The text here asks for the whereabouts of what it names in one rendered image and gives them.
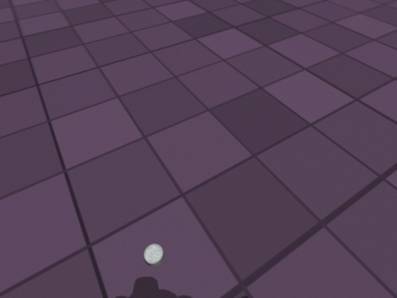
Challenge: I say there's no cup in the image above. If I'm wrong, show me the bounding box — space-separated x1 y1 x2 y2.
144 244 164 266

